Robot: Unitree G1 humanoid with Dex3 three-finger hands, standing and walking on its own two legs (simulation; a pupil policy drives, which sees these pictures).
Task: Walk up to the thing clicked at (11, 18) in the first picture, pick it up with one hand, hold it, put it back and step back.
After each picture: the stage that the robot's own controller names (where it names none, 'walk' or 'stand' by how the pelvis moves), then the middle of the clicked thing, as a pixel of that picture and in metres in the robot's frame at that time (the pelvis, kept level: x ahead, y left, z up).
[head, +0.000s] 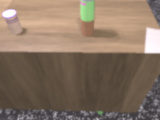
stand; (13, 22) +0.76 +0.42 +0.00
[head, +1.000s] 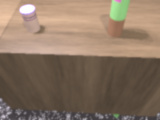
walk; (30, 19) +0.70 +0.27 +0.02
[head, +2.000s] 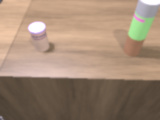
stand; (39, 37) +0.57 +0.22 +0.02
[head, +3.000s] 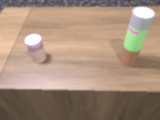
stand; (36, 49) +0.54 +0.24 +0.00
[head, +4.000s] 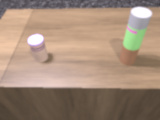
stand; (38, 48) +0.55 +0.24 -0.01
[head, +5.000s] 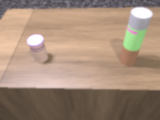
stand; (38, 49) +0.55 +0.24 -0.01
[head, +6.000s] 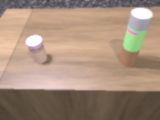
stand; (37, 50) +0.54 +0.24 -0.01
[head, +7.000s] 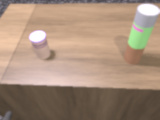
rise first; (40, 45) +0.55 +0.24 +0.00
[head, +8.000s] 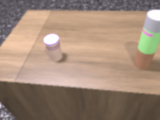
go down; (53, 48) +0.56 +0.22 +0.00
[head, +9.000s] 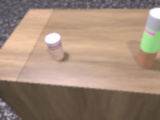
go down; (55, 47) +0.56 +0.22 +0.00
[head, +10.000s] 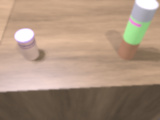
go down; (28, 45) +0.53 +0.21 +0.01
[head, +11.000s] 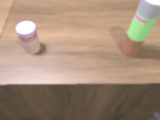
close in; (29, 38) +0.54 +0.20 +0.02
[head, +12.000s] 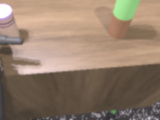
close; (5, 24) +0.56 +0.23 +0.06
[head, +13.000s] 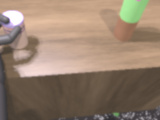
lift; (15, 31) +0.52 +0.21 +0.06
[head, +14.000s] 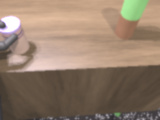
lift; (14, 36) +0.50 +0.22 +0.06
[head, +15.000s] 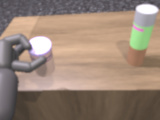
lift; (42, 58) +0.37 +0.15 +0.17
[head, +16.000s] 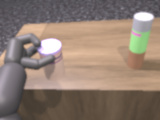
hold; (52, 60) +0.34 +0.13 +0.18
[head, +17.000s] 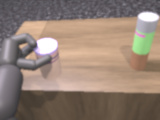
hold; (48, 60) +0.35 +0.14 +0.17
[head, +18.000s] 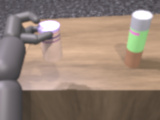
crouch; (50, 42) +0.41 +0.13 +0.19
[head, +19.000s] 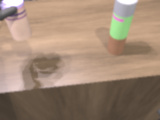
lower; (17, 20) +0.52 +0.17 +0.17
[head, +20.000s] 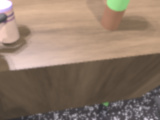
lower; (4, 22) +0.54 +0.19 +0.07
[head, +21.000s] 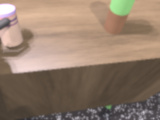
lower; (8, 26) +0.53 +0.19 +0.07
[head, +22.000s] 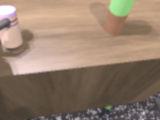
lower; (8, 27) +0.53 +0.19 +0.07
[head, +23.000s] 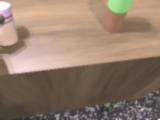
lower; (3, 24) +0.53 +0.19 +0.07
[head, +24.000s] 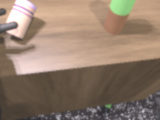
open; (20, 19) +0.56 +0.15 +0.06
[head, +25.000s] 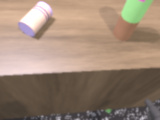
sink last; (36, 19) +0.58 +0.13 +0.03
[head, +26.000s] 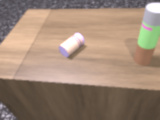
sink last; (71, 45) +0.60 +0.14 +0.00
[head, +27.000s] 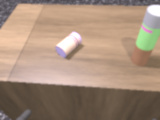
stand; (68, 44) +0.58 +0.12 -0.02
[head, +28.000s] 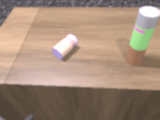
stand; (65, 46) +0.58 +0.13 -0.03
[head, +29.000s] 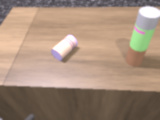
stand; (64, 47) +0.57 +0.13 -0.03
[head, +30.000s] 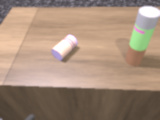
stand; (64, 47) +0.57 +0.13 -0.03
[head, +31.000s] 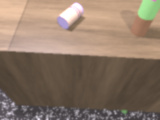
walk; (70, 16) +0.68 +0.07 +0.00
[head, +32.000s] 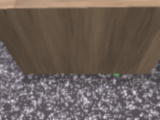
walk; out of the picture +0.99 +0.17 +0.00
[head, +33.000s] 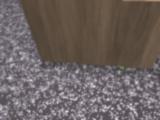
stand; out of the picture +1.28 +0.11 -0.01
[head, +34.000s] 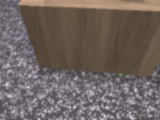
stand; out of the picture +1.23 +0.08 -0.03
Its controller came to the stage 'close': yes
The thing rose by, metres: 0.22
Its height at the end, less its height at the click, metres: -0.02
